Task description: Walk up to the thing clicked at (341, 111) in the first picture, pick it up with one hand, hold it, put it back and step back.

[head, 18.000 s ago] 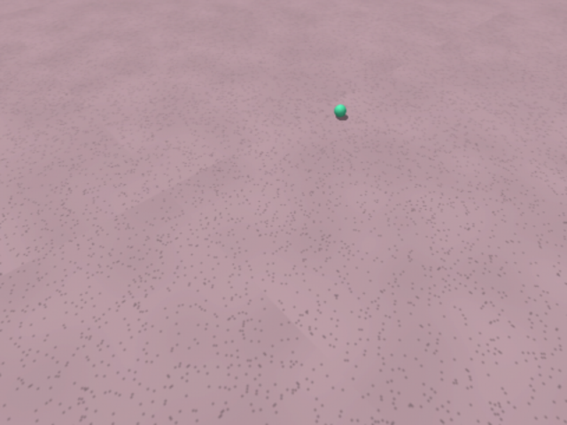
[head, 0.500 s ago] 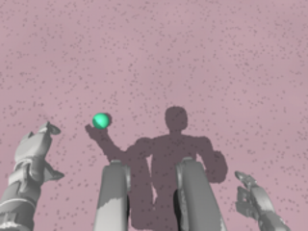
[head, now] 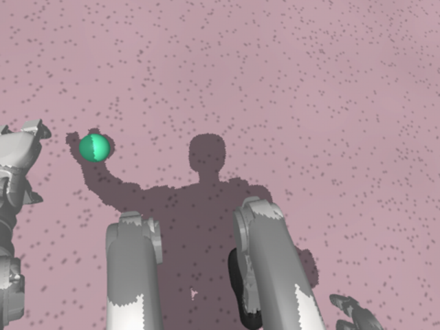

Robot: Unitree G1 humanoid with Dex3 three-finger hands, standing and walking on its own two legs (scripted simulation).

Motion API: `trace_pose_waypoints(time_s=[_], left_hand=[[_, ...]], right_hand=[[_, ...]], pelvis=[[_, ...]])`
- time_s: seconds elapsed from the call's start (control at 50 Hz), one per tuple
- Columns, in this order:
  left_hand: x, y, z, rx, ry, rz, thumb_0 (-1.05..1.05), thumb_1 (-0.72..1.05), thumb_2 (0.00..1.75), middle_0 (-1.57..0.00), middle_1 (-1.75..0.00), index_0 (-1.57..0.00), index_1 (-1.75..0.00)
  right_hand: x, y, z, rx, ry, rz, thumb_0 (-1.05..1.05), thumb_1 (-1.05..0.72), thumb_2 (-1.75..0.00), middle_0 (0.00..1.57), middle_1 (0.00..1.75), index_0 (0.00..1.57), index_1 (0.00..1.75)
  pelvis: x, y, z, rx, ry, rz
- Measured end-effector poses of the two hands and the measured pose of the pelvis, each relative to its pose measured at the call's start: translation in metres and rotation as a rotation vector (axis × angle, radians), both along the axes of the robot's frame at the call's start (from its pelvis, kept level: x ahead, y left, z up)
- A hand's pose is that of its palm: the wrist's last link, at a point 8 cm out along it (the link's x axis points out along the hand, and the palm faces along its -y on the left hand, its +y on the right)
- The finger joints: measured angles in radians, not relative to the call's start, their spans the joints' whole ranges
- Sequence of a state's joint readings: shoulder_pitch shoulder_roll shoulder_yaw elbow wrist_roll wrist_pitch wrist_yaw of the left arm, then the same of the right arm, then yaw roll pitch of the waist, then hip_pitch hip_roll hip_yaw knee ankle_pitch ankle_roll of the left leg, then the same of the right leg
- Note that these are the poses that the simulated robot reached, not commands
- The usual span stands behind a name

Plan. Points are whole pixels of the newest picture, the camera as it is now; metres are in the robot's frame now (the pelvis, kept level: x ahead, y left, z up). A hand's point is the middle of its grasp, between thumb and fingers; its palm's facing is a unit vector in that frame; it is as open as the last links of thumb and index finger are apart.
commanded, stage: rise first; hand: left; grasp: from above
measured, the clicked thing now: (95, 147) +0.54 +0.25 -0.34
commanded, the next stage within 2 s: approach in 0.68 s
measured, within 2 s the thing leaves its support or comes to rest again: neither
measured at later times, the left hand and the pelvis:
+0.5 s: hand (42, 157) +0.46 +0.31 -0.20, palm faces -0.44 -0.05 -0.89, open 13.6 cm; pelvis +0.01 +0.01 -0.03, yaw -2 degrees
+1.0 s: hand (62, 145) +0.50 +0.29 -0.22, palm faces -0.44 -0.04 -0.90, open 14.1 cm; pelvis +0.01 +0.01 -0.04, yaw -3 degrees
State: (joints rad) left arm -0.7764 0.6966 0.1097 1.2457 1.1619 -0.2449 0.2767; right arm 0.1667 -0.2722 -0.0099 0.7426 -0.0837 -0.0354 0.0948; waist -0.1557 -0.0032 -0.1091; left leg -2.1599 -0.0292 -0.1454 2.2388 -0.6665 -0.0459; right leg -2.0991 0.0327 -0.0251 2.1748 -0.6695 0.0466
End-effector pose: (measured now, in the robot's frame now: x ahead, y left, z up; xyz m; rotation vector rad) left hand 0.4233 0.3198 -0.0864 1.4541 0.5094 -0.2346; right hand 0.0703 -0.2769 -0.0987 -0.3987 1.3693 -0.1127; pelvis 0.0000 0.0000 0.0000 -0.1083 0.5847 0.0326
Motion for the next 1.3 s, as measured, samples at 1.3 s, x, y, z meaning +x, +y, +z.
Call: trace_pose_waypoints(time_s=[1.3], left_hand=[[0.146,-0.097,-0.062,0.059,-0.094,-0.080,0.00,-0.52,0.99,-0.08,-1.04,-0.10,-1.04]], right_hand=[[-0.065,0.019,-0.015,-0.026,0.157,-0.083,0.00,-0.91,-0.90,0.21,0.30,0.20,0.30]], pelvis=[[0.013,0.008,-0.048,-0.049,0.056,-0.051]])
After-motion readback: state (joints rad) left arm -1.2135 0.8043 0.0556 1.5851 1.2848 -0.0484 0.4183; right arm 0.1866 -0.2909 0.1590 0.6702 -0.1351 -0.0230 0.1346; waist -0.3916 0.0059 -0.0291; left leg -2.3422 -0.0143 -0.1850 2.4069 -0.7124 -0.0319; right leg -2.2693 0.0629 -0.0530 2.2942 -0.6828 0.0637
